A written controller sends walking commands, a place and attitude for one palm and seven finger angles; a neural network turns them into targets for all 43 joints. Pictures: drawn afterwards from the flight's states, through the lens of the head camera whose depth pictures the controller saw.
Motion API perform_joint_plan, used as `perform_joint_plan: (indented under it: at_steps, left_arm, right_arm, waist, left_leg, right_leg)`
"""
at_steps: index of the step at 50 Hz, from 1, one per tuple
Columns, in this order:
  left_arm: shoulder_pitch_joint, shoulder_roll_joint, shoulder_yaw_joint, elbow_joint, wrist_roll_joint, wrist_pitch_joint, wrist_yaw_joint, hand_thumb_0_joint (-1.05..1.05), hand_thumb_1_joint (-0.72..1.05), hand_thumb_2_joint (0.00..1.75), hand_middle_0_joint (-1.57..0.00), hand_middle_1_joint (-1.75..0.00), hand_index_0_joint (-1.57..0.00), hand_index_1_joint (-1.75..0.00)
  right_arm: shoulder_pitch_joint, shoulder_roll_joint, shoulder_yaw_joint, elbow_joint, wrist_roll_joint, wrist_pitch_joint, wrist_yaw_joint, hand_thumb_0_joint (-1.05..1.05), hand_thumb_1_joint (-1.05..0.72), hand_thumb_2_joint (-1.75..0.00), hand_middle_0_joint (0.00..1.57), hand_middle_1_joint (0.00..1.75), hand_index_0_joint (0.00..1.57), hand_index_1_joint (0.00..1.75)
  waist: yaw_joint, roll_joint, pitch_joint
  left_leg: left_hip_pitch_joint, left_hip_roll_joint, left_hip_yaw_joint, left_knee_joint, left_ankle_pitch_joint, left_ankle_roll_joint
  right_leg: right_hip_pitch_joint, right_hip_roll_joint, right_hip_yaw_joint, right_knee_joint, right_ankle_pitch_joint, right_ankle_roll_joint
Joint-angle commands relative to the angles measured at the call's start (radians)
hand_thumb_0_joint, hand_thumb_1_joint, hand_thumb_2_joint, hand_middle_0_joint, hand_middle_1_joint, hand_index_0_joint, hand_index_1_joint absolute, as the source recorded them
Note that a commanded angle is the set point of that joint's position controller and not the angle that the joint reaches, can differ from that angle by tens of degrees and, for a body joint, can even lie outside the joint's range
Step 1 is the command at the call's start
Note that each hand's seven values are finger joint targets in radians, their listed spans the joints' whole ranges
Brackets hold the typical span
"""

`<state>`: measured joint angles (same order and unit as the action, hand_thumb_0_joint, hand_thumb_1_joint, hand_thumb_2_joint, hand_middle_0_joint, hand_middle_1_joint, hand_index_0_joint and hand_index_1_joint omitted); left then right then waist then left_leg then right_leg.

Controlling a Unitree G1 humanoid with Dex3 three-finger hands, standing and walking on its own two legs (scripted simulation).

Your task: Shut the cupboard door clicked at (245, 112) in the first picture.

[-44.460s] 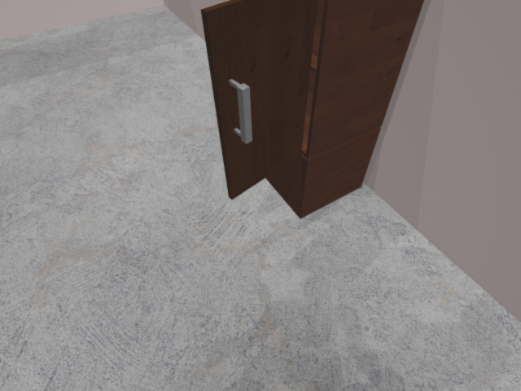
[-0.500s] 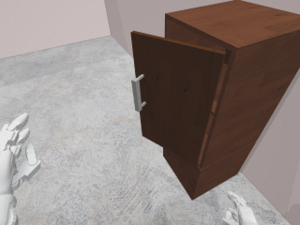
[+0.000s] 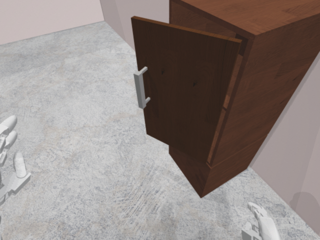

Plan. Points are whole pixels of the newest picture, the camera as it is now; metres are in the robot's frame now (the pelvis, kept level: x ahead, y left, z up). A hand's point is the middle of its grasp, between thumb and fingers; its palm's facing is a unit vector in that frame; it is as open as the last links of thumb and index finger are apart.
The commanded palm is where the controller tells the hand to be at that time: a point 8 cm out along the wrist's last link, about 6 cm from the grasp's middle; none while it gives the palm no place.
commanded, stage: step back with the hand held close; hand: left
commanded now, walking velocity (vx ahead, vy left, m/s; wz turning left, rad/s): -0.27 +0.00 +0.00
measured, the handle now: (143, 88) +0.64 +0.12 +0.00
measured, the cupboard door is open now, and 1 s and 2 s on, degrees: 28 28 28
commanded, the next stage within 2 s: stop stepping back and stand still in 1.02 s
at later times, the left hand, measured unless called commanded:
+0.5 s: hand out of the picture +0.12 +0.28 +0.16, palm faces +0.48 -0.76 -0.44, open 7.4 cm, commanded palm +0.06 +0.31 +0.18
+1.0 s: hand out of the picture +0.06 +0.29 +0.16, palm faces +0.44 -0.80 -0.42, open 7.4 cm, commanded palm +0.00 +0.31 +0.18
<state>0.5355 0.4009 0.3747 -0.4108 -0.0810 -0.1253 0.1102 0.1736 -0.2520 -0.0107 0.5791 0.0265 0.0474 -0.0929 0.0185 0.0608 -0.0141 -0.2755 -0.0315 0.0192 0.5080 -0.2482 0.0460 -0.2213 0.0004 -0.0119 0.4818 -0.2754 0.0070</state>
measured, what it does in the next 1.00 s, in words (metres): walks backwards: right foot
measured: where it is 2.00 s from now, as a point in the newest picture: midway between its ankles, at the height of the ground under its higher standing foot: outside the picture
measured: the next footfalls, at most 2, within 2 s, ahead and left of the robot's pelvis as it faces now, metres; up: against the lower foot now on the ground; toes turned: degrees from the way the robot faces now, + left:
right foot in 0.96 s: -0.23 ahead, -0.06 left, +0.00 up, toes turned +1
left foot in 1.30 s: -0.15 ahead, +0.16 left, +0.00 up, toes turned +5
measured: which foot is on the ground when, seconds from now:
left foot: down 0.00-1.00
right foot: down 0.00-0.72, up 0.74-0.94, down 0.96-1.00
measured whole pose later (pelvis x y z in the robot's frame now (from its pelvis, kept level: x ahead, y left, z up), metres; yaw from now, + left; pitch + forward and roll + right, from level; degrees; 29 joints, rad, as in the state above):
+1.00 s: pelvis -0.14 +0.02 -0.01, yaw -1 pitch +6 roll -4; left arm 0.50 0.44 0.46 -0.53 -0.07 -0.28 0.14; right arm 0.12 -0.17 0.02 0.64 -0.03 -0.11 -0.05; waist 0.05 -0.02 -0.04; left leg -0.58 0.04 0.07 0.45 0.02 0.07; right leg -0.13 0.05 0.03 0.41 -0.40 0.01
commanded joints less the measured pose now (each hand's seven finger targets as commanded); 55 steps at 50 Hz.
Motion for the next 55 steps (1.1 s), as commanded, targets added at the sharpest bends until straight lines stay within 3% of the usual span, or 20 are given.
perform_joint_plan:
  at_steps: [1,9,12,15,21,24,27,30,31,33,36,37,39,42,45,48,50,52,54,55]
  left_arm:
    - [-0.008,0.222,0.175,-0.226,-0.005,-0.067,0.034,0.00,0.90,0.90,-0.20,-0.30,-0.20,-0.30]
    - [0.017,0.217,0.189,-0.247,0.004,-0.098,0.041,0.00,0.90,0.90,-0.20,-0.30,-0.20,-0.30]
    - [-0.011,0.238,0.216,-0.255,0.019,-0.115,0.045,0.00,0.90,0.90,-0.20,-0.30,-0.20,-0.30]
    - [-0.043,0.200,0.189,-0.261,0.031,-0.133,0.048,0.00,0.90,0.90,-0.20,-0.30,-0.20,-0.30]
    - [-0.096,0.192,0.189,-0.290,0.051,-0.159,0.050,0.00,0.90,0.90,-0.20,-0.30,-0.20,-0.30]
    - [-0.098,0.189,0.185,-0.277,0.052,-0.163,0.052,0.00,0.90,0.90,-0.20,-0.30,-0.20,-0.30]
    - [-0.094,0.225,0.199,-0.278,0.047,-0.164,0.067,0.00,0.90,0.90,-0.20,-0.30,-0.20,-0.30]
    - [-0.089,0.221,0.172,-0.296,0.036,-0.169,0.082,0.00,0.90,0.90,-0.20,-0.30,-0.20,-0.30]
    - [-0.072,0.237,0.189,-0.298,0.035,-0.171,0.087,0.00,0.90,0.90,-0.20,-0.30,-0.20,-0.30]
    - [-0.040,0.237,0.200,-0.307,0.033,-0.177,0.089,0.00,0.90,0.90,-0.20,-0.30,-0.20,-0.30]
    - [-0.043,0.223,0.243,-0.305,0.046,-0.200,0.078,0.00,0.90,0.90,-0.20,-0.30,-0.20,-0.30]
    - [-0.072,0.247,0.257,-0.328,0.048,-0.207,0.068,0.00,0.90,0.90,-0.20,-0.30,-0.20,-0.30]
    - [-0.048,0.223,0.242,-0.324,0.044,-0.210,0.055,0.00,0.90,0.90,-0.20,-0.30,-0.20,-0.30]
    - [0.002,0.183,0.197,-0.308,0.027,-0.209,0.042,0.00,0.90,0.90,-0.20,-0.30,-0.20,-0.30]
    - [-0.043,0.190,0.159,-0.314,0.010,-0.215,0.037,0.00,0.90,0.90,-0.20,-0.30,-0.20,-0.30]
    - [-0.095,0.224,0.170,-0.330,0.014,-0.218,0.033,0.00,0.90,0.90,-0.20,-0.30,-0.20,-0.30]
    - [-0.135,0.237,0.176,-0.371,0.010,-0.211,0.033,0.00,0.90,0.90,-0.20,-0.30,-0.20,-0.30]
    - [-0.054,0.275,0.220,-0.402,-0.008,-0.189,0.025,0.00,0.90,0.90,-0.20,-0.30,-0.20,-0.30]
    - [0.044,0.279,0.254,-0.391,-0.034,-0.172,0.015,0.00,0.90,0.90,-0.20,-0.30,-0.20,-0.30]
    - [0.071,0.298,0.275,-0.381,-0.039,-0.173,0.017,0.00,0.90,0.90,-0.20,-0.30,-0.20,-0.30]
  right_arm:
    - [-0.100,-0.102,-0.037,-0.188,0.002,-0.038,-0.011,0.00,-0.90,-0.90,0.20,0.30,0.20,0.30]
    - [-0.092,-0.114,-0.034,-0.198,-0.002,-0.054,-0.011,0.00,-0.90,-0.90,0.20,0.30,0.20,0.30]
    - [-0.089,-0.124,-0.038,-0.193,-0.006,-0.069,-0.011,0.00,-0.90,-0.90,0.20,0.30,0.20,0.30]
    - [-0.075,-0.124,-0.036,-0.196,-0.008,-0.084,-0.011,0.00,-0.90,-0.90,0.20,0.30,0.20,0.30]
    - [-0.056,-0.127,-0.040,-0.180,-0.018,-0.122,-0.008,0.00,-0.90,-0.90,0.20,0.30,0.20,0.30]
    - [-0.045,-0.118,-0.041,-0.171,-0.021,-0.126,0.000,0.00,-0.90,-0.90,0.20,0.30,0.20,0.30]
    - [-0.032,-0.104,-0.043,-0.143,-0.031,-0.124,0.013,0.00,-0.90,-0.90,0.20,0.30,0.20,0.30]
    - [-0.033,-0.079,-0.035,-0.124,-0.023,-0.115,0.019,0.00,-0.90,-0.90,0.20,0.30,0.20,0.30]
    - [-0.036,-0.079,-0.033,-0.126,-0.022,-0.113,0.017,0.00,-0.90,-0.90,0.20,0.30,0.20,0.30]
    - [-0.047,-0.091,-0.031,-0.133,-0.021,-0.115,0.009,0.00,-0.90,-0.90,0.20,0.30,0.20,0.30]
    - [-0.077,-0.127,-0.043,-0.144,-0.025,-0.141,-0.008,0.00,-0.90,-0.90,0.20,0.30,0.20,0.30]
    - [-0.081,-0.118,-0.049,-0.141,-0.030,-0.151,-0.008,0.00,-0.90,-0.90,0.20,0.30,0.20,0.30]
    - [-0.067,-0.108,-0.055,-0.127,-0.038,-0.170,0.003,0.00,-0.90,-0.90,0.20,0.30,0.20,0.30]
    - [-0.052,-0.101,-0.049,-0.100,-0.044,-0.196,0.016,0.00,-0.90,-0.90,0.20,0.30,0.20,0.30]
    - [-0.039,-0.096,-0.035,-0.057,-0.048,-0.201,0.020,0.00,-0.90,-0.90,0.20,0.30,0.20,0.30]
    - [-0.045,-0.100,-0.039,-0.033,-0.050,-0.202,0.018,0.00,-0.90,-0.90,0.20,0.30,0.20,0.30]
    - [-0.044,-0.091,-0.051,-0.043,-0.038,-0.194,0.021,0.00,-0.90,-0.90,0.20,0.30,0.20,0.30]
    - [-0.076,-0.082,-0.059,-0.084,-0.021,-0.190,0.028,0.00,-0.90,-0.90,0.20,0.30,0.20,0.30]
    - [-0.123,-0.069,-0.043,-0.133,-0.018,-0.163,0.032,0.00,-0.90,-0.90,0.20,0.30,0.20,0.30]
    - [-0.130,-0.064,-0.038,-0.142,-0.018,-0.149,0.026,0.00,-0.90,-0.90,0.20,0.30,0.20,0.30]
  waist:
    - [-0.006,-0.033,-0.181]
    - [-0.007,0.023,-0.130]
    - [-0.010,0.042,-0.105]
    - [-0.017,0.075,-0.072]
    - [-0.016,0.082,-0.077]
    - [-0.022,-0.005,-0.054]
    - [-0.026,-0.112,-0.045]
    - [-0.036,-0.157,-0.084]
    - [-0.035,-0.148,-0.090]
    - [-0.038,-0.039,-0.074]
    - [-0.019,0.214,-0.082]
    - [-0.018,0.202,-0.100]
    - [-0.012,0.136,-0.125]
    - [-0.016,0.169,-0.120]
    - [-0.020,0.127,-0.160]
    - [-0.011,0.119,-0.300]
    - [-0.018,0.106,-0.402]
    - [-0.014,0.037,-0.438]
    - [-0.010,0.076,-0.315]
    - [-0.018,0.040,-0.231]
  left_leg:
    - [0.023,0.129,-0.091,-0.057,0.396,0.002]
    - [-0.225,0.161,-0.159,-0.157,0.058,0.030]
    - [-0.348,0.166,-0.181,-0.192,-0.178,0.047]
    - [-0.456,0.177,-0.208,-0.220,-0.362,0.062]
    - [-0.525,0.194,-0.233,-0.216,-0.459,0.075]
    - [-0.485,0.138,-0.178,-0.094,-0.420,0.049]
    - [-0.300,0.071,-0.108,0.095,-0.264,-0.006]
    - [-0.151,0.050,-0.067,0.181,-0.125,-0.028]
    - [-0.139,0.058,-0.074,0.147,-0.118,-0.023]
    - [-0.167,0.109,-0.141,-0.003,-0.162,-0.001]
    - [-0.570,0.328,-0.400,-0.384,-0.560,0.097]
    - [-0.539,0.351,-0.424,-0.391,-0.511,0.105]
    - [-0.417,0.327,-0.357,-0.314,-0.375,0.100]
    - [-0.261,0.284,-0.298,-0.290,-0.252,0.066]
    - [-0.033,0.261,-0.252,-0.230,0.032,0.003]
    - [0.216,0.231,-0.153,-0.128,0.509,-0.020]
    - [0.353,0.223,-0.116,-0.083,0.663,-0.016]
    - [0.349,0.209,-0.106,-0.109,0.484,-0.014]
    - [0.112,0.183,-0.083,-0.180,0.030,-0.037]
    - [0.046,0.138,-0.044,-0.104,-0.127,-0.071]
  right_leg:
    - [0.087,-0.066,0.045,0.018,0.401,-0.005]
    - [0.153,-0.034,0.047,0.071,0.211,0.001]
    - [0.201,-0.026,0.061,0.090,0.154,0.001]
    - [0.217,-0.012,0.059,0.131,0.070,0.001]
    - [0.241,0.011,0.066,0.194,0.038,0.001]
    - [0.135,-0.049,0.153,0.085,-0.052,-0.029]
    - [-0.104,-0.182,0.296,-0.103,-0.177,-0.097]
    - [-0.197,-0.244,0.264,-0.142,-0.107,-0.123]
    - [-0.200,-0.224,0.231,-0.127,-0.099,-0.108]
    - [-0.191,-0.127,0.135,-0.055,-0.135,-0.062]
    - [0.200,0.090,0.013,0.354,-0.057,0.010]
    - [0.196,0.093,0.026,0.405,-0.058,0.010]
    - [0.128,0.092,0.039,0.384,-0.120,0.004]
    - [0.068,0.088,0.018,0.175,-0.155,-0.007]
    - [-0.006,0.054,0.036,-0.082,-0.086,-0.023]
    - [-0.038,0.052,0.025,-0.094,0.087,-0.005]
    - [-0.064,0.058,0.010,-0.050,0.135,0.010]
    - [-0.063,0.077,-0.015,-0.007,0.052,0.025]
    - [-0.039,0.050,-0.016,-0.062,-0.127,-0.018]
    - [-0.118,-0.009,0.019,-0.130,-0.236,-0.063]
